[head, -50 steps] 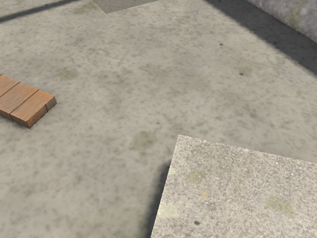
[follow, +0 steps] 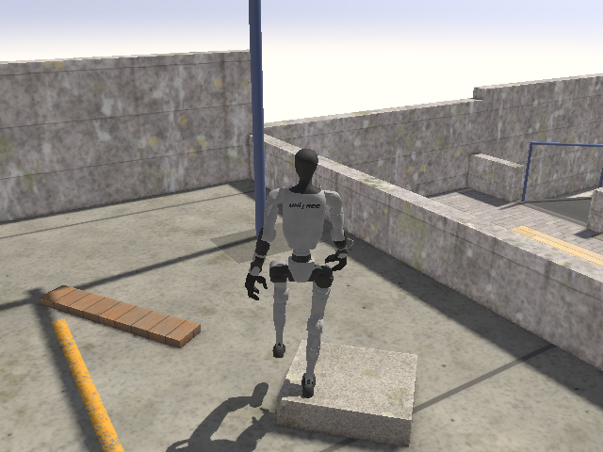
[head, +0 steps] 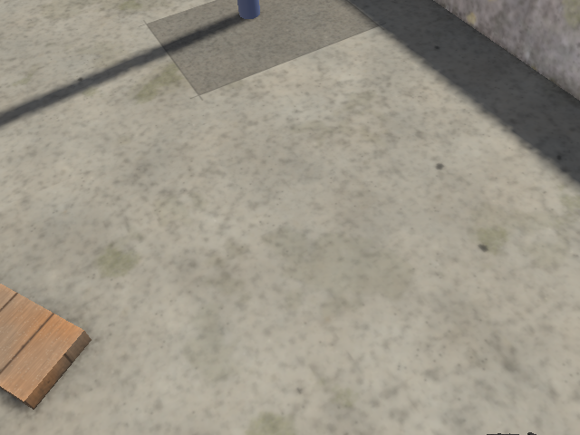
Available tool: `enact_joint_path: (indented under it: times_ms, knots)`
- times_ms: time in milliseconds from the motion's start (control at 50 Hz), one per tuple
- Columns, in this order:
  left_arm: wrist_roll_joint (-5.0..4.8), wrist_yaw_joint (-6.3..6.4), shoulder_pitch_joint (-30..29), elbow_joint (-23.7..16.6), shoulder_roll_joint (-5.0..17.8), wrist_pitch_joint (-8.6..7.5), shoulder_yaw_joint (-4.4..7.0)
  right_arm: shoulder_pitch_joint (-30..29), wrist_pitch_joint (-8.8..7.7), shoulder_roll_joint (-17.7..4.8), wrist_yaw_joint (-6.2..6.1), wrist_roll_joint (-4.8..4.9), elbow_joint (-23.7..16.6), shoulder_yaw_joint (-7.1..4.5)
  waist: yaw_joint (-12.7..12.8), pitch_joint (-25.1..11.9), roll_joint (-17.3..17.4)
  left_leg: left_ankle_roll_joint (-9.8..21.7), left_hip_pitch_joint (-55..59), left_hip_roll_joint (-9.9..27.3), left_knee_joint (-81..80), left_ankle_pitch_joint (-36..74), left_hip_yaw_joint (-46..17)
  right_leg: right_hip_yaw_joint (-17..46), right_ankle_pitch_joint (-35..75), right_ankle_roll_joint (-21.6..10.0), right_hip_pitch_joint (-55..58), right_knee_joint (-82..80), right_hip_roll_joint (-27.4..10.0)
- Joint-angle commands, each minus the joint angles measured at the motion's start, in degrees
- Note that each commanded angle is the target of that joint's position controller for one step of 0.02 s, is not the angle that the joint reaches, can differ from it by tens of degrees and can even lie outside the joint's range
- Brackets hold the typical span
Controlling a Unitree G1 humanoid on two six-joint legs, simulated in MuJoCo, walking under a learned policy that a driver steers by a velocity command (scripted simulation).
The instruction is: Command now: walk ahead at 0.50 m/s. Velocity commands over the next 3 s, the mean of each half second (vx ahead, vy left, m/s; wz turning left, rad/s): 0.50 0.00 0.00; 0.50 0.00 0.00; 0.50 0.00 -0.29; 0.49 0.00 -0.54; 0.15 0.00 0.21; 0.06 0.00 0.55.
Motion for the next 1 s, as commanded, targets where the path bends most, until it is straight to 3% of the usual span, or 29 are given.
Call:
enact_joint_path:
  times_ms: [20,160,220,260,280,300,320,340,360,380,400,420,440,460,500,520,560,580,640,720,760,780,800,820,840,860,880,940,1000]
  knots:
    - [0.34,1.41,6.30,-2.45,6.82,0.35,1.15,-4.90,-0.83,-4.33,0.30,0.04,-4.56,-1.19,0.65,-0.33,-6.62,-0.25,-8.15,0.45,-4.36,0.62,0.90,11.33,38.98,-2.79,14.05,-3.36,-13.38]
    - [2.26,2.69,9.65,-4.17,6.77,1.08,0.82,-12.13,-3.50,-4.39,1.97,0.41,-8.59,-1.00,4.59,5.45,-3.48,0.70,-8.59,2.49,-19.31,8.97,4.14,12.64,36.86,-3.31,17.75,2.96,-13.20]
    - [1.36,3.14,5.77,-4.67,6.57,0.79,0.27,-7.78,-5.07,-2.15,2.23,0.30,-7.43,-0.02,3.19,5.37,-1.02,1.58,9.85,1.73,-30.50,19.22,6.80,9.19,37.18,0.04,7.85,7.12,-8.98]
    - [0.69,3.10,6.46,-4.43,7.73,0.69,0.04,7.78,-4.63,-4.59,0.83,0.45,-1.23,-1.38,-1.44,-2.89,-0.64,2.11,27.21,1.73,-34.48,28.55,4.91,9.64,37.52,0.33,7.30,23.43,-6.60]
    - [0.66,3.22,3.67,-4.94,8.55,0.64,0.05,18.40,-3.77,-7.39,0.02,0.64,2.96,-2.71,-6.37,-6.27,-0.72,2.29,34.44,3.00,-37.75,33.45,4.37,9.53,35.74,-0.22,7.77,35.42,-6.17]
    - [-0.85,3.14,-1.33,-5.39,8.58,0.91,0.20,29.23,-3.12,-8.93,-0.44,-0.56,6.93,-3.62,-13.80,-7.55,3.50,3.50,45.70,5.21,-46.40,42.63,5.75,5.64,27.70,1.02,2.24,55.03,-2.41]
    - [-1.24,2.73,-7.62,-7.36,6.86,1.58,0.53,35.37,-2.34,-12.14,-0.52,-1.24,10.10,-4.69,-17.12,-7.49,12.53,6.47,61.65,10.56,-42.05,45.05,1.99,1.24,-19.48,2.50,-17.78,82.27,5.86]
    - [-5.58,3.19,-0.91,-11.05,2.92,1.41,-0.28,33.61,-2.77,-12.46,-0.43,-2.89,7.35,-3.83,-9.73,-16.52,14.62,10.58,81.70,22.11,-12.09,76.43,-6.51,8.01,-30.73,3.22,-38.14,98.12,6.12]
    - [-6.40,3.51,-0.08,-12.42,4.40,0.58,-1.12,34.16,-2.91,-10.88,0.27,-1.26,5.74,-3.66,-11.12,-26.24,9.10,18.03,90.79,28.43,-13.22,69.75,-18.14,14.14,-23.97,3.62,-50.26,100.13,3.46]
    - [-3.36,3.48,-1.76,-11.92,5.11,0.81,-1.63,30.81,-2.81,-7.04,-0.10,-0.53,5.03,-2.89,-9.09,-22.74,-2.63,17.67,81.52,26.65,-21.65,43.11,-18.45,11.09,-17.22,3.54,-54.38,96.73,-0.50]
    - [-0.56,2.85,-4.09,-11.78,3.75,1.74,-1.95,27.44,-3.02,-5.93,-1.32,-0.58,5.29,-2.21,-6.28,-16.21,-5.51,16.56,68.25,23.64,-26.01,27.89,-17.04,7.71,-13.84,3.64,-53.79,95.86,-2.07]
    - [1.35,2.34,-0.89,-13.07,4.26,3.11,-2.09,23.14,-3.95,-10.94,-2.96,0.09,5.84,-3.39,-2.07,-14.65,0.69,21.91,57.75,29.60,-33.16,6.27,-26.19,7.09,-11.48,4.77,-55.47,96.88,-3.24]
    - [4.37,1.68,-5.57,-13.91,5.15,4.44,-2.08,24.08,-4.67,-8.47,-3.26,1.69,7.25,-2.51,-1.92,-8.26,-4.53,22.05,44.33,29.55,-38.56,-4.53,-27.96,7.58,-13.75,5.24,-54.91,96.20,-6.16]
    - [4.80,0.35,-12.11,-16.61,4.25,5.40,-2.37,23.34,-5.02,-6.85,-2.70,2.49,8.55,-1.33,-0.89,-1.80,-6.68,19.36,32.52,26.97,-40.46,-10.74,-24.55,7.88,-14.82,5.13,-54.78,91.07,-7.83]
    - [2.63,-0.60,-17.55,-19.97,0.99,6.69,-3.83,21.04,-5.43,-8.72,-1.40,0.41,9.37,-1.17,0.81,4.70,-5.14,15.22,15.96,18.29,-46.60,-15.35,-15.38,3.52,-4.71,5.04,-48.29,77.22,-9.64]
    - [2.88,-0.71,-16.71,-19.24,-0.05,7.34,-3.92,22.48,-5.74,-10.50,-0.85,-0.10,11.12,-1.68,0.93,5.81,-0.63,15.68,13.46,17.95,-46.99,-10.45,-15.47,2.58,-1.98,4.41,-47.53,82.72,-9.13]
    - [1.20,-1.46,-24.92,-24.29,1.07,5.77,-4.43,15.47,-6.94,-5.83,-1.46,1.24,10.72,-0.19,2.87,10.62,-2.97,8.02,8.38,8.53,-48.69,-21.96,-7.45,5.55,15.70,5.47,-46.97,52.39,-11.63]
    - [2.45,-2.46,-23.53,-23.37,0.99,5.12,-4.35,16.01,-7.09,-5.22,-1.64,2.22,10.56,-0.19,1.96,5.07,-4.01,6.84,6.18,5.99,-49.37,-19.51,-4.60,3.56,29.92,5.67,-30.87,40.75,-11.59]
    - [0.57,-3.66,-24.96,-22.23,0.90,5.47,-3.91,21.15,-6.46,-8.99,-1.36,3.90,11.99,-1.40,-2.24,0.14,1.75,6.50,23.37,8.68,-52.08,-5.51,-2.53,1.41,36.26,5.27,-20.69,21.46,-9.53]
    - [0.38,-3.17,-31.82,-24.09,3.22,4.48,-3.04,29.96,-3.45,-8.00,-1.53,0.33,14.36,-2.01,-8.68,3.94,3.37,4.94,50.80,13.36,-42.21,5.56,-4.82,-1.14,21.17,4.46,-28.18,1.99,-7.20]
    - [1.23,-2.75,-23.69,-21.41,5.04,2.48,-1.66,31.27,-2.68,-9.41,-2.05,-0.31,15.38,-2.47,-4.94,0.35,2.76,3.69,50.79,12.64,-28.44,15.83,-3.30,-1.11,14.80,3.18,-16.06,-4.01,-4.90]
    - [2.06,-2.24,-13.42,-18.31,7.38,1.38,-0.70,31.76,-2.67,-8.94,-2.13,-0.38,15.10,-2.47,-1.61,-6.05,2.51,3.23,44.62,10.46,-17.79,11.77,-1.19,1.31,12.94,1.53,-2.89,-0.11,-7.18]
    - [3.00,-1.99,-2.08,-16.97,11.84,0.79,0.21,33.58,-2.94,-4.61,-2.07,-0.55,12.16,-1.54,0.32,-16.77,-5.49,2.41,32.17,7.91,-1.54,-11.93,0.50,16.55,19.56,-1.59,14.45,7.07,-22.48]
    - [1.63,-1.84,1.53,-14.83,17.45,1.71,2.20,35.84,-3.38,-2.12,-1.26,2.00,10.83,-1.10,1.19,-22.84,-21.12,-0.59,11.59,-3.25,15.10,-37.43,1.05,44.12,13.43,-9.63,26.03,-5.33,-31.69]
    - [0.36,-1.75,1.19,-13.87,13.56,2.80,1.55,28.67,-3.04,-7.05,-1.28,0.64,10.60,-2.39,1.59,-15.26,-10.72,-0.24,2.00,-0.66,20.46,-34.08,-3.84,44.45,5.85,-8.22,23.00,-9.44,-28.70]
    - [0.11,-1.66,-3.61,-13.58,10.04,2.80,0.59,22.00,-3.04,-6.66,-0.82,0.31,8.70,-2.54,0.16,-6.24,-7.35,-0.09,-0.40,1.52,20.78,-28.02,-2.96,34.74,9.77,-6.41,14.94,-9.11,-26.19]
    - [0.14,-2.00,-6.75,-13.43,7.68,2.51,0.01,19.17,-3.18,-5.43,-0.37,0.50,8.07,-2.19,-1.57,-3.28,-4.57,-0.33,3.20,3.30,17.26,-23.34,-2.87,27.17,18.54,-5.25,6.80,-10.81,-23.39]
    - [-0.17,-2.05,-7.24,-11.44,5.82,1.50,-0.24,21.10,-1.45,-3.67,0.35,-0.38,9.09,-1.79,-5.40,-2.93,-7.04,-1.43,12.34,4.33,14.04,-21.46,-0.95,16.80,29.25,-4.22,-2.40,-13.89,-18.69]
    - [-0.74,-1.85,-3.26,-8.84,7.43,0.76,0.37,17.99,-1.07,-3.26,0.68,-0.62,8.80,-1.64,-5.84,-1.50,-6.38,-1.56,8.19,4.93,10.60,-16.55,-0.09,12.60,36.07,-4.67,-0.36,-15.37,-17.60]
